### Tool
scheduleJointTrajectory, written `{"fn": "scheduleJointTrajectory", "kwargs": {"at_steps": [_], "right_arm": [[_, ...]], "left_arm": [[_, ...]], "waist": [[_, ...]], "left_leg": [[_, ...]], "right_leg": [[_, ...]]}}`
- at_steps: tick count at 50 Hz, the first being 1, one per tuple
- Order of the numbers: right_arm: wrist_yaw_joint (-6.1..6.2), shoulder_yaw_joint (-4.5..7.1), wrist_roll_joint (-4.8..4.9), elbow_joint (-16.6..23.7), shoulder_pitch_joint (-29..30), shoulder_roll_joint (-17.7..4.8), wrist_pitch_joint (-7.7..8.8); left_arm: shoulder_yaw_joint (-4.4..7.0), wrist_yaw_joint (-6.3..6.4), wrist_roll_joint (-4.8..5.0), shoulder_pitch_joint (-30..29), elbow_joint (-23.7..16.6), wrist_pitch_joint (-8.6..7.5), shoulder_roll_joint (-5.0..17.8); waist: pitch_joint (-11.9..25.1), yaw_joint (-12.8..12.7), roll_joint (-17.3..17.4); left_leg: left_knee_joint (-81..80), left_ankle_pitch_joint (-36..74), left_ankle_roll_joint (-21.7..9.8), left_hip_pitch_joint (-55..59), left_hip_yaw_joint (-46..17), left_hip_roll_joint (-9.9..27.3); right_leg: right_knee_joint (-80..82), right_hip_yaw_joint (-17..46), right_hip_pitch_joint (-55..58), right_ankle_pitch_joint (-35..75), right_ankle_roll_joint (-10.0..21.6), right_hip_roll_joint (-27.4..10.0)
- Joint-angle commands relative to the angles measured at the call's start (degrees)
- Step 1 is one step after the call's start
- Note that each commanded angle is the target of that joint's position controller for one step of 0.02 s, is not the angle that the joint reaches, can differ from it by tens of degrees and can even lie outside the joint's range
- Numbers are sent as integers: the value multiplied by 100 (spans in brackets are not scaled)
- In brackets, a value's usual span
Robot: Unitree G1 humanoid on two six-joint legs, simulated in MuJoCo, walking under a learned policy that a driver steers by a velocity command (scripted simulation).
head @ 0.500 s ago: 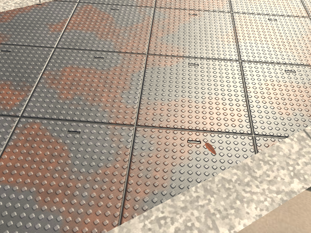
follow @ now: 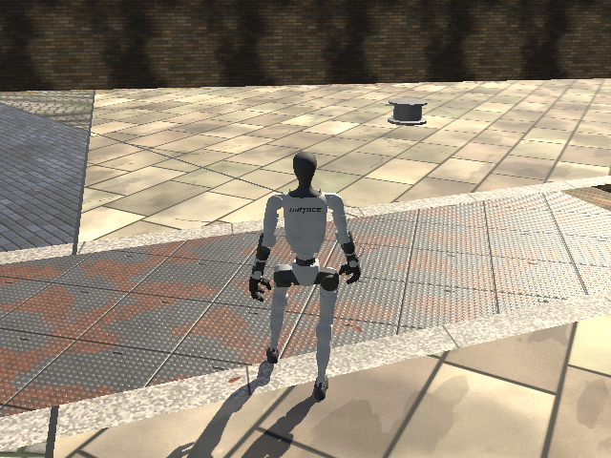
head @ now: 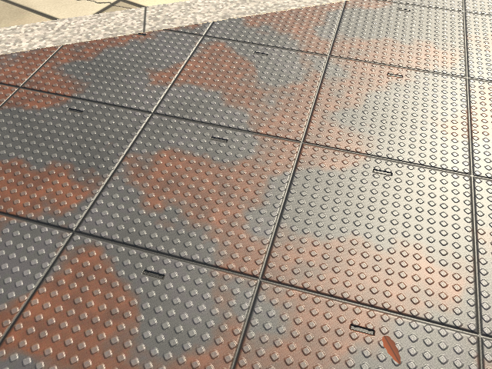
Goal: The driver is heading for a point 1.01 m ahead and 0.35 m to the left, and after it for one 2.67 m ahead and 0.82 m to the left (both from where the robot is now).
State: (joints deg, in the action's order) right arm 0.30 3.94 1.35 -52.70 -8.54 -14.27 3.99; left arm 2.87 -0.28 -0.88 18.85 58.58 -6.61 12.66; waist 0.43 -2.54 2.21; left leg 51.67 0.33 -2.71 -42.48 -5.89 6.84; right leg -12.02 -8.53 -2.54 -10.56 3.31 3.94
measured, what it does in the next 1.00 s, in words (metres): walks ahead, turning left: left foot, then right foot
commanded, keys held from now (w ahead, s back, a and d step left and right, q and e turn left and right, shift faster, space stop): w+q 0.74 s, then w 0.26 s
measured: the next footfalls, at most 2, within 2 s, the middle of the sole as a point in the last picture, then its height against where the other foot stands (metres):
left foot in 0.24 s outside the picture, level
right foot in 0.74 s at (249, 329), level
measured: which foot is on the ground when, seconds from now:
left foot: up 0.00-0.22, down 0.24-0.74, up 0.76-1.00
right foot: down 0.00-0.22, up 0.24-0.72, down 0.74-1.00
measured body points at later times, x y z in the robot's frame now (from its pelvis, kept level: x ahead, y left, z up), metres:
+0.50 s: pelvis +0.28 +0.09 +0.00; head +0.31 +0.11 +0.45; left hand +0.39 +0.39 -0.10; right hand +0.42 -0.16 -0.12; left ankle +0.27 +0.15 -0.75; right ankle +0.44 -0.07 -0.67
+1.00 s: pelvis +0.56 +0.13 +0.00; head +0.58 +0.14 +0.45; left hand +0.45 +0.39 -0.12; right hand +0.83 -0.01 -0.10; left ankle +0.54 +0.30 -0.68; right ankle +0.60 +0.03 -0.75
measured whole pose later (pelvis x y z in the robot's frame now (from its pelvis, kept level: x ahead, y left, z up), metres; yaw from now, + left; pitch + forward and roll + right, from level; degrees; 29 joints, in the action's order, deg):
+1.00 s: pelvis +0.56 +0.13 +0.00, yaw +30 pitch +2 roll -1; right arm 0.0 3.5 0.5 -39.4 -10.7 -16.3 3.2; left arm 3.7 -1.2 0.1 19.5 49.4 -6.0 14.8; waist -0.2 -3.5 2.6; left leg 54.6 -14.2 -1.1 -36.2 -3.2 4.6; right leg -17.7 -2.4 -9.8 -10.4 2.2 2.1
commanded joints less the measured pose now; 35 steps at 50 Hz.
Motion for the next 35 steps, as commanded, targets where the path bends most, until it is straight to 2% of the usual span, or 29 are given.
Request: {"fn": "scheduleJointTrajectory", "kwargs": {"at_steps": [1,5,7,9,10,11,12,13,14,15,16,17,18,19,21,24,27,30,32,34,35], "right_arm": [[-90,3,-31,374,375,-166,51],[-243,-69,-19,744,1010,-74,48],[-325,-65,-5,943,1138,-108,42],[-386,16,6,1043,889,-281,29],[-397,109,14,997,447,-451,16],[-384,266,30,818,-398,-719,9],[-276,491,20,605,-1377,-1215,-24],[-211,607,29,573,-1568,-1855,-27],[-205,476,-55,682,-1799,-1513,19],[-191,381,-110,670,-1628,-1127,55],[-188,312,-65,773,-1181,-896,84],[-202,248,-59,913,-700,-708,90],[-197,190,-106,1020,-448,-573,98],[-185,188,-115,1069,-368,-602,97],[-124,224,-69,1081,-457,-770,114],[0,279,-33,1058,-784,-969,96],[46,277,-7,1043,-1024,-954,38],[45,277,12,986,-1257,-958,5],[71,269,25,979,-1341,-917,-36],[107,284,3,1029,-1273,-955,-80],[114,277,-1,1078,-1175,-933,-103]], "left_arm": [[138,104,38,-162,-335,-68,839],[174,132,87,253,-204,65,924],[210,145,127,245,-217,155,1010],[258,180,145,24,-333,225,1176],[279,206,143,-74,-394,269,1253],[279,224,156,-224,-464,312,1289],[243,233,136,-231,-589,285,1244],[-36,99,-40,346,-858,109,316],[-12,4,186,-86,-1003,-188,638],[76,-40,378,-712,-1189,-328,932],[56,-21,337,-884,-1247,-375,909],[102,29,196,-916,-1200,-350,926],[165,52,131,-799,-1208,-261,985],[186,52,101,-704,-1249,-165,951],[179,76,33,-734,-1333,-36,809],[143,111,-11,-1406,-1589,21,692],[89,63,41,-2013,-1779,-17,566],[97,0,114,-2409,-1983,-65,656],[135,-54,124,-2475,-2071,-122,795],[187,-92,138,-2315,-2082,-193,928],[226,-88,137,-1993,-2010,-226,987]], "waist": [[-442,34,-418],[-650,-207,-357],[-657,-164,-430],[-361,95,-672],[-43,364,-805],[415,845,-774],[958,1273,-372],[1530,673,1191],[2289,905,842],[1564,1025,558],[1046,795,41],[682,514,-334],[533,284,-307],[456,149,-228],[279,73,-194],[57,264,-64],[-14,519,188],[-43,680,331],[-20,668,351],[15,532,495],[108,346,587]], "left_leg": [[-787,732,11,120,266,-29],[-1373,368,-82,-268,549,-91],[-1514,-192,-188,-248,755,-182],[-1559,-787,-382,498,1137,-515],[-1530,-1028,-505,1169,1318,-770],[-1846,-816,-693,2337,1395,-1041],[-2087,-695,-1004,4113,530,-687],[-2398,-1238,-2050,6271,-2617,881],[-3388,-1650,-2349,6825,-4346,1352],[-3424,-1272,-1946,6476,-3440,1114],[-3412,-776,-1713,5591,-2614,874],[-3499,-193,-1566,4618,-2039,648],[-3638,232,-1504,3958,-1703,490],[-3762,363,-1516,3608,-1603,409],[-3908,699,-1533,3138,-1272,287],[-3963,697,-1367,2894,-918,29],[-3835,118,-1070,2799,-765,-223],[-3627,-230,-959,3012,-1089,-105],[-3290,-359,-918,3418,-1441,35],[-2959,-228,-857,3662,-1758,144],[-2718,-2,-790,3668,-1818,83]], "right_leg": [[718,386,-363,1260,651,-1642],[377,123,606,1613,587,-1915],[34,20,955,2225,519,-2060],[-656,-194,1014,4120,379,-2075],[-1355,-295,965,5103,302,-2033],[-2481,-427,648,5425,152,-1859],[-4131,-443,-614,4148,-104,-1622],[-6334,-114,-3311,-1245,-464,-474],[-7179,1250,-4141,-2244,-361,-134],[-7143,1456,-4684,-1767,-168,-485],[-6651,1411,-4550,-1240,-82,-760],[-6142,1362,-4111,-975,-115,-950],[-5826,1391,-3626,-838,-152,-1087],[-5581,1388,-3387,-793,-223,-1125],[-5000,1260,-3291,-605,-408,-1116],[-3756,1135,-3408,414,-609,-932],[-2437,1081,-3047,1437,-586,-627],[-1875,1127,-2830,1626,-530,-459],[-1580,1244,-2803,1343,-451,-416],[-1431,1259,-2537,832,-327,-378],[-1275,1178,-2109,728,-225,-342]]}}
Velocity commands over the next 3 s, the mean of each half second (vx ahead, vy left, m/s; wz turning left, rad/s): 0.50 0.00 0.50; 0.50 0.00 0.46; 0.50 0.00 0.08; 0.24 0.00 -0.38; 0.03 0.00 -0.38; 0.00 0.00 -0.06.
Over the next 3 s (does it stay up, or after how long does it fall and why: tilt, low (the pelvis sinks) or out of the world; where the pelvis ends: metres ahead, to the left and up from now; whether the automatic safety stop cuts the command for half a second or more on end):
stays up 0.95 0.39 -0.01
